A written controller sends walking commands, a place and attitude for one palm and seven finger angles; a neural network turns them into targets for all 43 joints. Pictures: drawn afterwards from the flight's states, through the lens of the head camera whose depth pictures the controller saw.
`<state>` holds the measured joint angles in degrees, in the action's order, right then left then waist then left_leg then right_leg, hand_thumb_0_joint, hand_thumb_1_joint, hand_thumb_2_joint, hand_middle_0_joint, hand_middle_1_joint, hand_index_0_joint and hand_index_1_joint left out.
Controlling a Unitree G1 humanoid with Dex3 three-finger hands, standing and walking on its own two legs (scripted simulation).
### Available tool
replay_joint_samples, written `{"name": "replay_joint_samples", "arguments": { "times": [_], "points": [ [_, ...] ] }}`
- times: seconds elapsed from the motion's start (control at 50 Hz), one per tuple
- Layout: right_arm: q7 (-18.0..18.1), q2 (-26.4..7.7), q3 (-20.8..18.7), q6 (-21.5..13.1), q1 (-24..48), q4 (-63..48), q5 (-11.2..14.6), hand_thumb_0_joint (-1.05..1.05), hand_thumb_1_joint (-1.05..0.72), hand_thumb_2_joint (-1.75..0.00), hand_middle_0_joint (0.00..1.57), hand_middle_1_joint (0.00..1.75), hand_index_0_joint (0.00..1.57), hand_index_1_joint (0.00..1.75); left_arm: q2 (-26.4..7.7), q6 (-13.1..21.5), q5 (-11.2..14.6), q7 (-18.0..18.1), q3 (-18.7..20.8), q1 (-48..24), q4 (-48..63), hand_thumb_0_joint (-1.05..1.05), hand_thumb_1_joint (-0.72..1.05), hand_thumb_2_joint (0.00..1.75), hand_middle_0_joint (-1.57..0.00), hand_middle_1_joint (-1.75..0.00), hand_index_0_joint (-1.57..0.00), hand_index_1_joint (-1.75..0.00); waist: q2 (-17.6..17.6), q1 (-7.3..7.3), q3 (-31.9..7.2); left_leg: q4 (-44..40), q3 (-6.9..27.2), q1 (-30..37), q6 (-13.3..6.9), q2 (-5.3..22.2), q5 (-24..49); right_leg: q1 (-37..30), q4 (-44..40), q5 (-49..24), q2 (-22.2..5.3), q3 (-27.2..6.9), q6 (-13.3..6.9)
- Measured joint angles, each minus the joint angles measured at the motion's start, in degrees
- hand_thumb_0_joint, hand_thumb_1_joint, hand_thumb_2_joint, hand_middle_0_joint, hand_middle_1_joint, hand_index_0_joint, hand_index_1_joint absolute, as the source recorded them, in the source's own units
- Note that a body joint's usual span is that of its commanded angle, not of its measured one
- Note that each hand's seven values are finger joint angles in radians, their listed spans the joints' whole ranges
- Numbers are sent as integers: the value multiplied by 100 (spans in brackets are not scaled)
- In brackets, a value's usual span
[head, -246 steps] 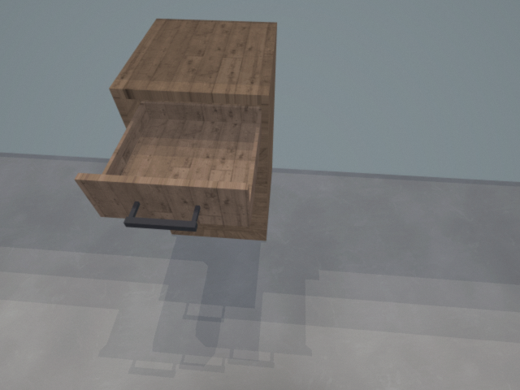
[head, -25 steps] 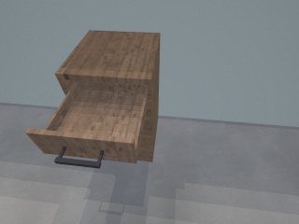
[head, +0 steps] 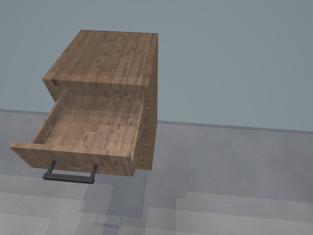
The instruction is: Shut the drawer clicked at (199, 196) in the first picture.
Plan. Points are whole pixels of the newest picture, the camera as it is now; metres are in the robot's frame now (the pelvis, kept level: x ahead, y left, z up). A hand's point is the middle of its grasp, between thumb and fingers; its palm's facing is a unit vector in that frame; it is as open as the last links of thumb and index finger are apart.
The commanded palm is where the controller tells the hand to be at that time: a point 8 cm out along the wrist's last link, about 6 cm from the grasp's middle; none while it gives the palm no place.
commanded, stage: look again from close up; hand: left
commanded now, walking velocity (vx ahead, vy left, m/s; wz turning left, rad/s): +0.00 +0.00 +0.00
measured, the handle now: (71, 172) +0.32 +0.30 -0.12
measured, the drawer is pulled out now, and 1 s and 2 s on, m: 0.30 0.30 0.30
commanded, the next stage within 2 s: shuffle to correct the standing spot in 0.12 s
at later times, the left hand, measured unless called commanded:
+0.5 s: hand out of the picture +0.01 +0.18 -0.18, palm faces +0.08 -0.97 -0.22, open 7.4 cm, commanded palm none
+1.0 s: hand out of the picture +0.04 +0.23 -0.16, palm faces +0.03 -0.95 -0.30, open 7.4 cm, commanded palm none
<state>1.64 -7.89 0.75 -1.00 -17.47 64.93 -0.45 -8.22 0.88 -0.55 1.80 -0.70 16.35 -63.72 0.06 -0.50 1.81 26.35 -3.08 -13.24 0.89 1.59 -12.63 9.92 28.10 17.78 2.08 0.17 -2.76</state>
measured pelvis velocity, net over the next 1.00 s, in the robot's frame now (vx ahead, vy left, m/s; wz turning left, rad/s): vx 0.01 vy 0.04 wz -0.04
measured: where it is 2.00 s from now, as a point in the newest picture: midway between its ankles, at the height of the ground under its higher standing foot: outside the picture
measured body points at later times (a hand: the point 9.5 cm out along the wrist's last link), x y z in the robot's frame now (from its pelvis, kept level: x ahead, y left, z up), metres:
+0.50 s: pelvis +0.02 +0.01 -0.01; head +0.03 +0.00 +0.44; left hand +0.01 +0.23 -0.16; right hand +0.04 -0.23 -0.17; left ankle +0.02 +0.13 -0.74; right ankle -0.03 -0.09 -0.74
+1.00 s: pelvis +0.01 +0.04 +0.00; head +0.04 +0.00 +0.44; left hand +0.04 +0.28 -0.14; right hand +0.05 -0.19 -0.17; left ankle +0.00 +0.18 -0.66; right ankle -0.02 -0.04 -0.74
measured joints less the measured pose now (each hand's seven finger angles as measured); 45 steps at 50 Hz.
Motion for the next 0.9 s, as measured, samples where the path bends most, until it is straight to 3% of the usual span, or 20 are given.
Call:
{"name": "replay_joint_samples", "arguments": {
  "times": [0.36, 0.52, 0.62, 0.68, 0.74, 0.8, 0.84, 0.9],
  "points": [
    [19, -130, -72, 59, 264, -117, 10, 1, -92, -90, 20, 30, 20, 30, 48, 13, -16, 21, 66, 72, 34, 1, 91, 90, -20, -30, -20, -30, -22, 99, -50, 73, -5, 140, 58, 40, -184, -171, -5, 140, 40, -11, -50],
    [-15, -294, -206, 216, 294, -415, -9, 1, -91, -90, 20, 30, 20, 30, -18, -74, -60, 60, 241, 109, 252, 0, 90, 90, -20, -30, -20, -30, 4, 190, 26, 521, -94, -104, -3, -69, -389, -3, 393, 387, -130, 23, 43],
    [-28, -301, -241, 161, 372, -633, -43, 1, -91, -90, 20, 30, 20, 30, -187, -218, -71, 84, 337, 132, 341, 0, 90, 90, -20, -30, -20, -30, 224, 273, 91, 416, -351, -57, -274, -287, -389, 294, 955, 694, -380, -115, 135],
    [-20, -285, -226, 155, 435, -825, -64, 1, -91, -90, 20, 30, 20, 30, -240, -334, -81, 98, 357, 26, 367, 0, 90, 90, -20, -30, -20, -30, 183, 260, 145, 396, -504, -102, -380, -299, -380, 846, 2146, 1285, -441, -1, 89],
    [-43, -247, -198, 208, 488, -925, -97, 0, -91, -90, 20, 30, 20, 30, -244, -371, -98, 83, 357, -113, 438, 0, 90, 90, -20, -30, -20, -30, 95, 219, 190, 320, -591, -132, -418, -325, -312, 1162, 2695, 1289, -534, 206, 91],
    [-48, -247, -208, 252, 494, -967, -113, 1, -92, -90, 20, 30, 20, 30, -174, -344, -101, 79, 326, -222, 553, 0, 90, 90, -20, -30, -20, -30, -53, 191, 189, 320, -637, -197, -425, -340, -280, 1068, 2146, 1071, -581, 406, 136],
    [-71, -282, -226, 274, 451, -985, -95, 1, -93, -90, 20, 30, 20, 30, -131, -271, -106, 79, 303, -242, 657, 0, 90, 90, -20, -30, -20, -30, -108, 205, 158, 492, -676, -307, -403, -361, -351, 786, 1261, 500, -606, 490, 150],
    [-125, -359, -292, 378, 414, -948, -79, 1, -93, -90, 20, 30, 20, 30, -25, -115, -131, 94, 263, -241, 731, 0, 90, 90, -20, -30, -20, -30, -258, 202, 127, 1587, -427, -757, -209, -363, -1124, 707, 1092, 527, -593, 582, 14]
  ]
}}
